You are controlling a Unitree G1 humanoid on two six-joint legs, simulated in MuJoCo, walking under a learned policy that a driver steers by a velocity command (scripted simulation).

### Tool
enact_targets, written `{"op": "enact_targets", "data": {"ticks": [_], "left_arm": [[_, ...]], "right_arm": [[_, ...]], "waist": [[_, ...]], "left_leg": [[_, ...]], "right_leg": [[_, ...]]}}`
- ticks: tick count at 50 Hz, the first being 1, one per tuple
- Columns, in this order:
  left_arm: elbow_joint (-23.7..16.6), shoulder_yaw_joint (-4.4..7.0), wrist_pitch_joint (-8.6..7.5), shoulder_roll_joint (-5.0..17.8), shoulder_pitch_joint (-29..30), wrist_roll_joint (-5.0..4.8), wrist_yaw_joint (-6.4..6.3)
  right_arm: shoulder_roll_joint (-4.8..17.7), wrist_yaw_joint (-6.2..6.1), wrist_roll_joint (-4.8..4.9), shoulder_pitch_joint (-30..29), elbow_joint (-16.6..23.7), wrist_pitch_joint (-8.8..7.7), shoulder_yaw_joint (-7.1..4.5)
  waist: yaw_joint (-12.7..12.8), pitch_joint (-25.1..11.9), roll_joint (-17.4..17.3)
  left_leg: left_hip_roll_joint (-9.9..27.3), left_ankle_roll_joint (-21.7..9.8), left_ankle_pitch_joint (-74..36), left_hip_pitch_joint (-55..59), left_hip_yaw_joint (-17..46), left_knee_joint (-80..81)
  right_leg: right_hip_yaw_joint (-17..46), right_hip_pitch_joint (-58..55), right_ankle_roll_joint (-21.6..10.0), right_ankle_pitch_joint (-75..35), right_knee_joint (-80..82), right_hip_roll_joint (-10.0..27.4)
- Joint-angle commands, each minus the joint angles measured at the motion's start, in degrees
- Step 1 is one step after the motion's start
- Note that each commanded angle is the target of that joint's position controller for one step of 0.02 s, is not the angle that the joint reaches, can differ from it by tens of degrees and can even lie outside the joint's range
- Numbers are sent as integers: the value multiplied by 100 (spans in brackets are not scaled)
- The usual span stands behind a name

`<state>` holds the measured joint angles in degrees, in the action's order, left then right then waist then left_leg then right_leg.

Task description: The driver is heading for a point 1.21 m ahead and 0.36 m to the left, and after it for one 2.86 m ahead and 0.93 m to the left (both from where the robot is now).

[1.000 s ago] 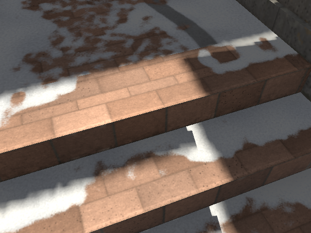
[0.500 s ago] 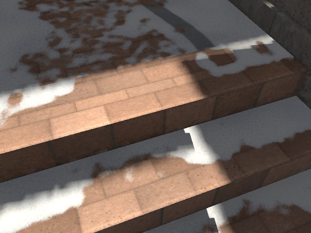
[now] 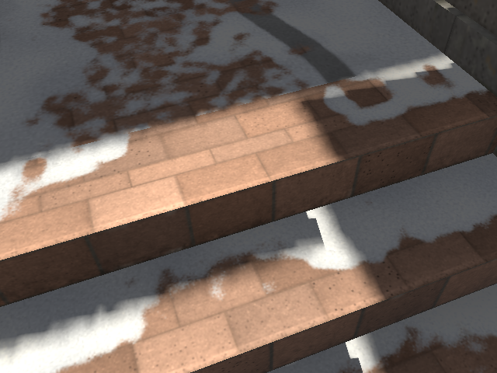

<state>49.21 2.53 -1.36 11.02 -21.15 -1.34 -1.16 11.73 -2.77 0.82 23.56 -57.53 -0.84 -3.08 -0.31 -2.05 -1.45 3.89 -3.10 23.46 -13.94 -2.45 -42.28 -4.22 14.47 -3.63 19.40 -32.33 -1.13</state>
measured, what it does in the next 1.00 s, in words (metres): climbs: left foot 0.15 m higher, then right foot 0.15 m higher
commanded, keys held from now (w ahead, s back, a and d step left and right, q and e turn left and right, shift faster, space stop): w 0.90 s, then w+q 0.10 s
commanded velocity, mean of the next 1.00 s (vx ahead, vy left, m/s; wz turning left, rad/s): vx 0.46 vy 0.00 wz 0.01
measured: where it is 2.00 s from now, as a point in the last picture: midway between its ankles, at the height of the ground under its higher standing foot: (228, 145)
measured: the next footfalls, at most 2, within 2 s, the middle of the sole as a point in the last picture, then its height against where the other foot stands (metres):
left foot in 0.34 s outside the picture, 0.15 m higher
right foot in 0.94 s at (296, 272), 0.15 m higher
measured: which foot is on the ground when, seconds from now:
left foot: up 0.00-0.32, down 0.34-0.96, up 0.98-1.00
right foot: down 0.00-0.36, up 0.38-0.92, down 0.94-1.00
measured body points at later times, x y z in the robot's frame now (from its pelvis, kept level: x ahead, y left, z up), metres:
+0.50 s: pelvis +0.21 +0.06 +0.11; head +0.18 +0.07 +0.56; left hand +0.31 +0.30 -0.01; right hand +0.26 -0.18 -0.02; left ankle +0.24 +0.14 -0.58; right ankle +0.10 -0.10 -0.39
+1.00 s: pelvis +0.48 +0.02 +0.21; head +0.51 +0.05 +0.66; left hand +0.75 +0.19 +0.15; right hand +0.35 -0.16 +0.08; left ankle +0.27 +0.15 -0.47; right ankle +0.61 -0.06 -0.43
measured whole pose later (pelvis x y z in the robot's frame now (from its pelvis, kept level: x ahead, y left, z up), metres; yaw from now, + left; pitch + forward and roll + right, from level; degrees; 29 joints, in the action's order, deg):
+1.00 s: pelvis +0.48 +0.02 +0.21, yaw +2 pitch +4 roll -3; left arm 35.5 -3.9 -4.1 7.8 3.1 0.8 2.0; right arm 4.7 -0.4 -1.1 34.9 -63.7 -5.1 2.1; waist -2.3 -1.5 0.1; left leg 1.7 -4.2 7.8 -5.5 6.3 -45.7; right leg -12.4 46.2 -6.2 23.2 -64.3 2.4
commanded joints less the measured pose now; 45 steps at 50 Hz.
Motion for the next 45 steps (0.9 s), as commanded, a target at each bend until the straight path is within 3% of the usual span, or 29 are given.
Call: {"op": "enact_targets", "data": {"ticks": [1, 2, 4, 7, 10, 11, 12, 13, 14, 15, 16, 17, 18, 19, 20, 21, 22, 23, 25, 28, 31, 33, 35, 38, 41, 42, 43, 44, 45], "left_arm": [[376, 168, -115, 779, -1992, 283, -41], [430, 127, -173, 729, -1645, 349, -38], [747, -105, -153, 159, -1470, 350, 108], [1036, -371, -12, -344, -1339, 312, 147], [713, -438, -79, 75, -186, 196, 47], [688, -492, -205, 106, -55, 95, -19], [813, -464, -328, 174, -416, -20, -72], [928, -414, -377, 438, -510, -174, -62], [1050, -345, -372, 784, -927, -298, -67], [1094, -253, -296, 1195, -1129, -181, -84], [1071, -112, -182, 1608, -1024, -16, -114], [1084, -69, -91, 1597, -958, 0, -104], [870, -68, -107, 1365, -733, 98, -143], [701, -264, -295, 135, -1082, 220, 59], [659, -223, -563, -23, -663, 96, 368], [86, -186, -625, -119, 311, -77, 535], [-374, -307, -619, -324, 1080, -93, 565], [-509, -356, -577, -303, 1121, 19, 528], [-424, -430, -380, -392, 271, -31, 519], [-706, -640, -263, -678, 455, -26, 445], [-885, -692, -173, -491, 767, 60, 362], [-915, -715, -195, -585, 1088, 30, 154], [-1111, -722, -203, -534, 1586, 78, 67], [-1666, -851, -324, -711, 2622, 3, 194], [-2305, -1024, -365, -804, 3566, -57, 429], [-2562, -1173, -369, -937, 4172, -56, 553], [-2604, -1145, -371, -885, 4322, -96, 576], [-2488, -1026, -419, -767, 3778, -95, 548], [-2251, -818, -434, -367, 3007, -117, 492]], "right_arm": [[-16, 324, 200, -599, 540, -503, 83], [-148, 375, 283, -784, 664, -612, 131], [-411, 387, 271, -1380, 1157, -626, 345], [-880, 598, 236, -1677, 1798, -506, 723], [-690, 608, 138, -2209, 2596, -357, 983], [-368, 571, 14, -2545, 2798, -310, 1015], [-399, 532, -83, -2771, 2892, -299, 1064], [-347, 461, -79, -2538, 2755, -338, 991], [-68, 368, -35, -2452, 2776, -400, 882], [177, 358, -12, -1954, 2578, -404, 744], [492, 389, -16, -1196, 2351, -382, 578], [726, 408, -27, -863, 2277, -341, 470], [1014, 467, -138, -187, 1935, -271, 284], [1532, 486, -307, 603, 1430, -167, 136], [1189, 352, -522, 1162, 1052, -129, 153], [644, 351, -383, 727, 865, -184, 253], [119, 440, -288, 271, 646, -220, 367], [-301, 515, -282, -5, 481, -297, 452], [-765, 568, -347, -266, 174, -328, 535], [-586, 623, -329, -149, 57, -308, 534], [-367, 550, -335, -82, 165, -361, 543], [-100, 479, -335, 737, -37, -432, 511], [-54, 385, -272, 1320, -191, -397, 493], [-253, 135, -210, 2126, -392, -278, 539], [-210, -32, -121, 2210, -410, -114, 520], [-150, -98, 35, 2089, -384, -85, 485], [-245, -55, 95, 2037, -444, -129, 546], [76, 35, -8, 1997, -487, -221, 507], [472, 102, -113, 2052, -574, -270, 455]], "waist": [[658, 271, 1298], [473, 550, 816], [395, 601, 113], [169, 763, 145], [-357, 1432, 212], [-374, 1391, 151], [-248, 1065, 285], [-368, 440, 489], [-520, -170, 721], [-773, -688, 1283], [-1151, -920, 1757], [-1245, -980, 2032], [-1430, -1103, 1772], [-898, -1654, -1824], [-1059, -1902, -1495], [-782, -626, -809], [-477, 377, -193], [-155, 696, 336], [434, 541, 182], [592, 678, 350], [466, 540, 223], [98, 425, -210], [-234, 487, -346], [-628, 513, -506], [-716, 777, -416], [-758, 954, -200], [-734, 791, -102], [-377, 453, -850], [87, -218, -1280]], "left_leg": [[-683, -30, 324, -4087, 686, -5765], [-620, -133, 235, -5238, 1100, -7343], [-548, -287, 207, -6653, 1173, -9391], [-480, -421, 463, -7754, 1282, -10369], [-226, -246, -598, -6401, 640, -7783], [-25, -83, -1327, -4667, -105, -6113], [102, -58, -1791, -3197, -694, -5452], [-50, -184, -1742, -1750, -1043, -5016], [-360, -252, -1267, -1158, -1187, -4352], [-671, -346, -433, -1141, -1147, -3879], [-786, -435, -3, -1294, -925, -2954], [-868, -571, 69, -1174, -499, -1350], [-550, -792, 104, -135, 882, -522], [1082, -1677, -1927, 1710, 3672, 1040], [1670, -1974, -556, 1410, 5951, 2706], [1593, -1513, 916, 532, 5292, 2742], [1434, -1225, 1235, -431, 4296, 2360], [1113, -914, 561, -984, 3158, 2129], [761, -603, -26, -1140, 2080, 2146], [580, -449, -537, -1118, 997, 2205], [444, -504, -579, -1714, 428, 2431], [796, -906, -596, -867, 976, 2605], [905, -785, -914, 378, 1235, 2495], [1167, -708, -1589, 1967, 1705, 2569], [1066, -596, -1422, 1594, 1392, 3312], [1156, -670, -2005, 497, 1112, 4457], [1034, -680, -3632, -257, 762, 4797], [1006, -769, -6572, -178, 505, 4297], [980, -753, -9956, 588, 68, 3343]], "right_leg": [[4783, -2361, -1947, 1071, 2764, 2522], [4030, -2626, -1802, 251, 2472, 2486], [2578, -2993, -1194, -1385, 1832, 2093], [1768, -2347, -779, -624, 1849, 1914], [354, 810, -359, -137, 2857, 1279], [30, 2368, -583, -548, 3612, 1031], [145, 2872, -802, -886, 4211, 1078], [11, 2432, -871, -3087, 4253, 1107], [-157, 1257, -875, -6657, 3407, 1023], [-89, -249, -791, -9640, 2404, 1259], [147, -1579, -671, -11082, 1309, 1552], [236, -2336, -535, -11027, 381, 1635], [544, -1585, -546, -9765, -1065, 1476], [640, 671, -197, -1806, -3418, -91], [2284, 1873, -119, -652, -6271, -926], [2308, 2972, -249, -704, -7452, -715], [1906, 3644, -437, -917, -7856, -430], [1876, 3656, -527, -1410, -7884, -296], [1915, 3762, -616, -1508, -8515, -251], [1730, 4921, -580, -1583, -8663, -153], [1129, 5001, -145, -2300, -7776, -22], [821, 5877, 106, -2091, -8750, 96], [830, 6999, 157, -1946, -8558, 347], [601, 8379, 231, -1486, -8629, 732], [-6, 7865, 316, -1470, -7109, 1118], [-507, 6133, 242, -1063, -5409, 1188], [-1142, 4151, 161, -1062, -4377, 894], [-1356, 2668, 29, -584, -4072, 411], [-1554, 1734, -182, -44, -4050, -149]]}}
